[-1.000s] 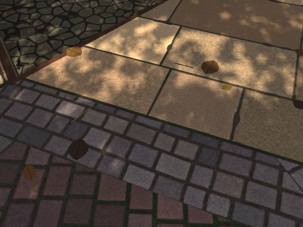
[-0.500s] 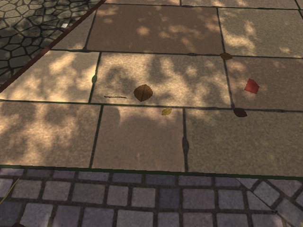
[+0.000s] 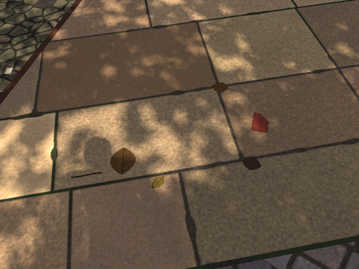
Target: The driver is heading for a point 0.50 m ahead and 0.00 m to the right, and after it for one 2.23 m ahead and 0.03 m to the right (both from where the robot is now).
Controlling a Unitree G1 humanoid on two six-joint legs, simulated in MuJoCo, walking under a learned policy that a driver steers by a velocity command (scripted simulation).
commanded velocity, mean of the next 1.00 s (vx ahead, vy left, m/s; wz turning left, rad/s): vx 0.34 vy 0.00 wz -0.19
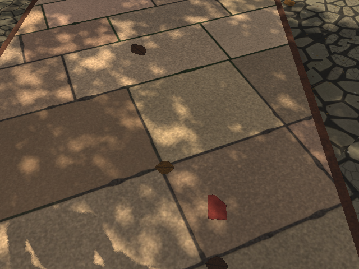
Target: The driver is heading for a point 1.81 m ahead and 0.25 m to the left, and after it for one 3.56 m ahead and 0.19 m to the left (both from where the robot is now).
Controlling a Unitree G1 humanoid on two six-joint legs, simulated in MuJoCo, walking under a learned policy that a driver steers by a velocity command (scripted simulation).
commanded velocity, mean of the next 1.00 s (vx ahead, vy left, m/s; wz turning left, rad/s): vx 0.09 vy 0.00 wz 0.00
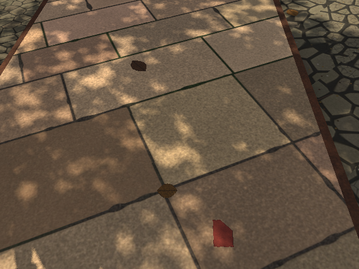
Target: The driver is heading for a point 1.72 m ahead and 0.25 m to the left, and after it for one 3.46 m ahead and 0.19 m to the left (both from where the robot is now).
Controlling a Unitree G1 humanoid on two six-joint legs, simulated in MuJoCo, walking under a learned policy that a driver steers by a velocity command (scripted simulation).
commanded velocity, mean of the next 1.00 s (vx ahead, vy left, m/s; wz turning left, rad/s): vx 0.47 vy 0.00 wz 0.00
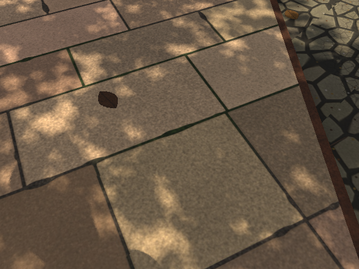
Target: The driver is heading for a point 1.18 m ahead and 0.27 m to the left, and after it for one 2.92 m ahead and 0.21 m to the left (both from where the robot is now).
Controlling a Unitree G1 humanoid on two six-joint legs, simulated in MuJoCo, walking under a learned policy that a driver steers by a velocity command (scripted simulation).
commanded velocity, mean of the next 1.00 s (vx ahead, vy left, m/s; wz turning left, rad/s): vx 0.50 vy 0.00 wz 0.00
